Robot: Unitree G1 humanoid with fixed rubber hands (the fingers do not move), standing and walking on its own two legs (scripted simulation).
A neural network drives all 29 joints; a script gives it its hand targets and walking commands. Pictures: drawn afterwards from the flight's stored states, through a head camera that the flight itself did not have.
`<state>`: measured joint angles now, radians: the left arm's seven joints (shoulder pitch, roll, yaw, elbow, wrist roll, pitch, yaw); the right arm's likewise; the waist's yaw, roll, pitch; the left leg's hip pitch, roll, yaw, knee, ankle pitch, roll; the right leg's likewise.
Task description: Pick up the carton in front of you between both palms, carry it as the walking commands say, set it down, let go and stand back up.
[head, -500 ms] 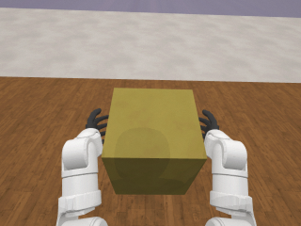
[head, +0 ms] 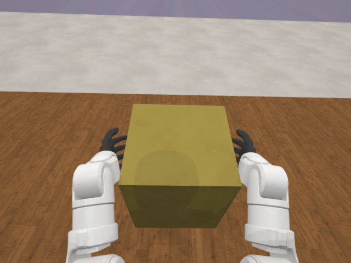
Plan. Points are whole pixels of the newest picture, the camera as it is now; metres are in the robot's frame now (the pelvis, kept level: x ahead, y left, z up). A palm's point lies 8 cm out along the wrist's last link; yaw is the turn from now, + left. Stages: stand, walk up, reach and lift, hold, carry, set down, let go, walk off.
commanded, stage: carry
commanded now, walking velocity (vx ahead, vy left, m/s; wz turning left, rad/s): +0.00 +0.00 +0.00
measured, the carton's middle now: (177, 170) +0.34 +0.00 +0.06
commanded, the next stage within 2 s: none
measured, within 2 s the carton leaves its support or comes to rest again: neither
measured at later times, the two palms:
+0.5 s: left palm (113, 157) +0.33 +0.15 +0.12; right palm (246, 158) +0.33 -0.15 +0.12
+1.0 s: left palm (109, 158) +0.32 +0.15 +0.12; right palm (246, 159) +0.32 -0.15 +0.12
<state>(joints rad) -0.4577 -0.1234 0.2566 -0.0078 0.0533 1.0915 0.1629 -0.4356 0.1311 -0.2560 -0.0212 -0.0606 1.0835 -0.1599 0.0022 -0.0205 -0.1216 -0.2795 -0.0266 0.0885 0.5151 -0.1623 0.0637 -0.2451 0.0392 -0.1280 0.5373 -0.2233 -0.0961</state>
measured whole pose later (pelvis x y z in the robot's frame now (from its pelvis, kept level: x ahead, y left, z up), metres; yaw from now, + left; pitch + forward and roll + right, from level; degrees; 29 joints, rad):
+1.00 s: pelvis +0.00 +0.00 +0.00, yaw +0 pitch +2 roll +0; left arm -0.46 -0.12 0.25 -0.01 0.06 1.10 0.16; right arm -0.43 0.13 -0.25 -0.02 -0.06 1.09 -0.16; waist 0.01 -0.02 -0.13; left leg -0.28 -0.02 0.09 0.54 -0.18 0.06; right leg -0.23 0.05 -0.13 0.54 -0.23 -0.10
